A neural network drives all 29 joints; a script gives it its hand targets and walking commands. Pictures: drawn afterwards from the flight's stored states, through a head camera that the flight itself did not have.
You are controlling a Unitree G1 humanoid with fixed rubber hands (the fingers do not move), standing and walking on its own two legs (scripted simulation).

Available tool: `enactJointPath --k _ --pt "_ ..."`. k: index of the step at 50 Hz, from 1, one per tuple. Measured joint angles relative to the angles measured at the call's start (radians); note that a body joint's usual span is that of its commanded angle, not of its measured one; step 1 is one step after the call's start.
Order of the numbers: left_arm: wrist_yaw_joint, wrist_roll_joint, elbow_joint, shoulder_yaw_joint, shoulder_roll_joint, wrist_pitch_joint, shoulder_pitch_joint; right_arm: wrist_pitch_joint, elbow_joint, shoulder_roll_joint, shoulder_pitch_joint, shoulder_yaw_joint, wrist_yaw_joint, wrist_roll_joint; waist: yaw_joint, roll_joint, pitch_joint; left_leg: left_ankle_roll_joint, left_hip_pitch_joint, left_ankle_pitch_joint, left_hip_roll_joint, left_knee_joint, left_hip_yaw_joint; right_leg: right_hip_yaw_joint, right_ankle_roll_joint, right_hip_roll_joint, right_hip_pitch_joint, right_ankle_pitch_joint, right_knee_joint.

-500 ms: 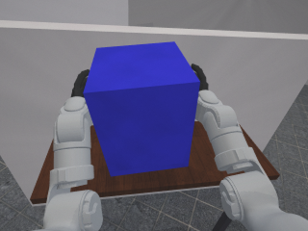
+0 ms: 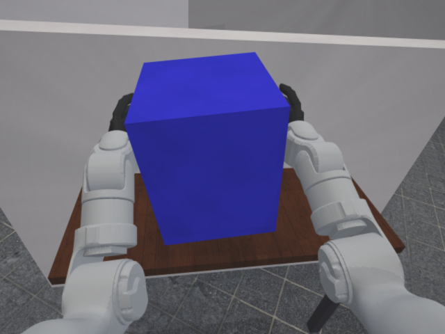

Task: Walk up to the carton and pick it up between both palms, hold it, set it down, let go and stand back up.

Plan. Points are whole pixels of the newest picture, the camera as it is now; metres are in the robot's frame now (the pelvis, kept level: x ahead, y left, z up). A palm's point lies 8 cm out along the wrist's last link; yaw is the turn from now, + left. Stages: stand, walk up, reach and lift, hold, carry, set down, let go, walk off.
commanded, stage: hold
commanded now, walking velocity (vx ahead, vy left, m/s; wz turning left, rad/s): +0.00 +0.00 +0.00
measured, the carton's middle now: (210, 148) +0.38 +0.00 +0.20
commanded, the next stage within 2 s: none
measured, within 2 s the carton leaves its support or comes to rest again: neither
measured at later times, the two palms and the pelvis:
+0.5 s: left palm (123, 139) +0.38 +0.15 +0.22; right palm (290, 133) +0.38 -0.14 +0.23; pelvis +0.02 +0.00 +0.00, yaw +0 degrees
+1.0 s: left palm (129, 134) +0.37 +0.14 +0.23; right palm (303, 139) +0.36 -0.16 +0.23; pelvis +0.00 +0.00 +0.00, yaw -1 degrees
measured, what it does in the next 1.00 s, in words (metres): stands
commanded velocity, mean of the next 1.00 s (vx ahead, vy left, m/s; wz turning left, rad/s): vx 0.00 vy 0.00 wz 0.00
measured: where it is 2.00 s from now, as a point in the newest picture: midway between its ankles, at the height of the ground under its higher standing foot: outside the picture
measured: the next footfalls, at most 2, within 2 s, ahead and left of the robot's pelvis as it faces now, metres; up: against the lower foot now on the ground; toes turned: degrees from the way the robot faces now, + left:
none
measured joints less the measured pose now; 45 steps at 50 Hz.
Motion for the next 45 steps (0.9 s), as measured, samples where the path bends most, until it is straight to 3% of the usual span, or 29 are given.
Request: enactJointPath --k 22,32,39,45 --pt "0.004 0.012 -0.193 -0.035 -0.037 0.066 0.134 0.025 -0.142 -0.004 0.114 0.051 -0.024 0.065 -0.026 0.005 0.020 0.004 0.066 -0.054 -0.003 0.026 -0.002 0.001 0.004 -0.001 0.083 -0.036 -0.009" --pt "-0.003 0.019 -0.191 -0.021 -0.037 0.072 0.095 0.030 -0.153 -0.013 0.095 0.053 -0.022 0.047 -0.003 0.013 0.035 0.004 0.080 -0.045 0.000 0.013 0.005 0.010 0.002 0.001 0.089 -0.031 -0.011" --pt "-0.015 0.018 -0.241 -0.030 -0.024 0.094 0.120 0.039 -0.187 0.020 0.114 0.026 -0.023 0.029 -0.041 -0.002 0.029 -0.002 0.086 -0.034 -0.007 0.003 -0.012 -0.007 0.000 -0.004 0.095 -0.033 -0.007" --pt "-0.030 0.047 -0.191 -0.021 -0.033 0.092 0.092 0.032 -0.165 0.017 0.130 0.020 -0.019 0.017 -0.041 -0.005 0.039 -0.001 0.098 -0.025 -0.004 -0.006 0.002 0.007 -0.001 -0.002 0.093 -0.029 0.003"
